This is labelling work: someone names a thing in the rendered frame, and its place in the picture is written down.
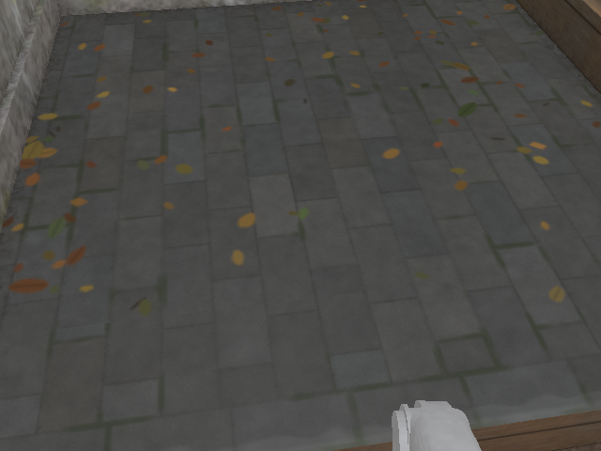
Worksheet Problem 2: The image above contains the robot right thigh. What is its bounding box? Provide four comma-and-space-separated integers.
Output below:
392, 400, 482, 451

